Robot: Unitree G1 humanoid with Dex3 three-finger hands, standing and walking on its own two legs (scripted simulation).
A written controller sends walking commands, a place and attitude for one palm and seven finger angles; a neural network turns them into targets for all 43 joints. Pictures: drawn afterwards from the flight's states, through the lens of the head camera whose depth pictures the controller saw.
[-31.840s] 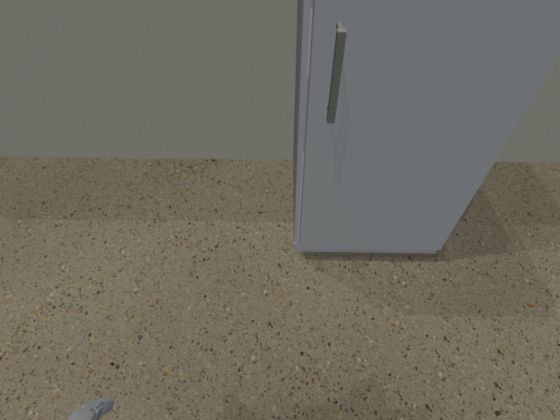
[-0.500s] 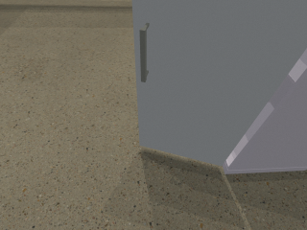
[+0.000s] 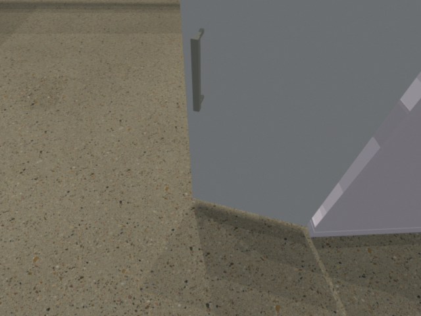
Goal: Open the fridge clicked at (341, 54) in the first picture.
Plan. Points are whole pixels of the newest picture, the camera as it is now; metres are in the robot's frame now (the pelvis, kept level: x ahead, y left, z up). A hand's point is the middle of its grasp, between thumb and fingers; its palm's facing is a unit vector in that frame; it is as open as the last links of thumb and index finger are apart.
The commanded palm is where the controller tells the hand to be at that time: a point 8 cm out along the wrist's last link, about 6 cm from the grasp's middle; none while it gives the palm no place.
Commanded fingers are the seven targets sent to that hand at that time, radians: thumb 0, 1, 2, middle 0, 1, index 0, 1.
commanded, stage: look to check the result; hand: left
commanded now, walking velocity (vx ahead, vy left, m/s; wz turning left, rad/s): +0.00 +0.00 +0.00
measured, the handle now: (198, 73) +0.70 +0.07 +0.07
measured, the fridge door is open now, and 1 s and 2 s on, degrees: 71 71 71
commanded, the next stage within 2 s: stand and wait in 0.08 s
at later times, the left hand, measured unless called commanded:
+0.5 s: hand out of the picture +0.08 +0.23 -0.16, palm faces -0.05 -0.95 -0.31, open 7.3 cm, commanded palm none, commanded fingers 0.00 0.90 0.90 -0.20 -0.30 -0.20 -0.30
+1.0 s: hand out of the picture +0.10 +0.23 -0.16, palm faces -0.06 -0.94 -0.33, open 7.3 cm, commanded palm none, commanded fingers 0.00 0.90 0.90 -0.20 -0.30 -0.20 -0.30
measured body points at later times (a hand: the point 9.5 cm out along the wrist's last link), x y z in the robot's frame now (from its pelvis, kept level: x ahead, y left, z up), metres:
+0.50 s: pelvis +0.01 -0.01 +0.00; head +0.03 -0.01 +0.45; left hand +0.08 +0.28 -0.14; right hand +0.07 -0.29 -0.14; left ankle +0.00 +0.09 -0.75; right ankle -0.01 -0.12 -0.75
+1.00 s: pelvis +0.02 -0.02 +0.00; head +0.05 -0.01 +0.45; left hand +0.10 +0.28 -0.14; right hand +0.08 -0.31 -0.14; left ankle +0.00 +0.09 -0.75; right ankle -0.01 -0.12 -0.75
